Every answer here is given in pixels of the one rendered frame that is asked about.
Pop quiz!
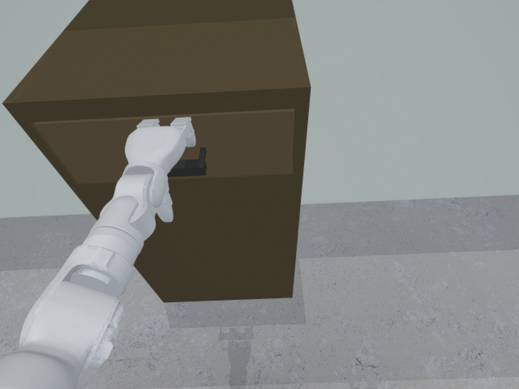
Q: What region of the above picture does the drawer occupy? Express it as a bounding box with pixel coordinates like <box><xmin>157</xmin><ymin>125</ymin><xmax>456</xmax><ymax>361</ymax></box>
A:
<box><xmin>33</xmin><ymin>109</ymin><xmax>294</xmax><ymax>182</ymax></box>

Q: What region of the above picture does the robot left forearm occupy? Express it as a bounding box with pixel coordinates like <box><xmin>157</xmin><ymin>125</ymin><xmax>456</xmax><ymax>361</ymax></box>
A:
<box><xmin>19</xmin><ymin>160</ymin><xmax>168</xmax><ymax>348</ymax></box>

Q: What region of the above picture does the robot left upper arm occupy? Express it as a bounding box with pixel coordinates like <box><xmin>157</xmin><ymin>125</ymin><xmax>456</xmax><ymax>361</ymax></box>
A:
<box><xmin>0</xmin><ymin>280</ymin><xmax>125</xmax><ymax>389</ymax></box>

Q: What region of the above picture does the handle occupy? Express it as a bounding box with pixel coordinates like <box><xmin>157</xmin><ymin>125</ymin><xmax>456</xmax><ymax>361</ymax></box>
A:
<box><xmin>167</xmin><ymin>147</ymin><xmax>207</xmax><ymax>177</ymax></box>

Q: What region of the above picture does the cabinet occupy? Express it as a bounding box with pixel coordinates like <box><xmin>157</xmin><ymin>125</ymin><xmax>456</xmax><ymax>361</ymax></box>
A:
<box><xmin>2</xmin><ymin>0</ymin><xmax>311</xmax><ymax>302</ymax></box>

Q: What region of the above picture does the robot left hand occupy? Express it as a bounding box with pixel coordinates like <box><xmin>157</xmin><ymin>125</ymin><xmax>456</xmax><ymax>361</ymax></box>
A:
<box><xmin>125</xmin><ymin>117</ymin><xmax>195</xmax><ymax>222</ymax></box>

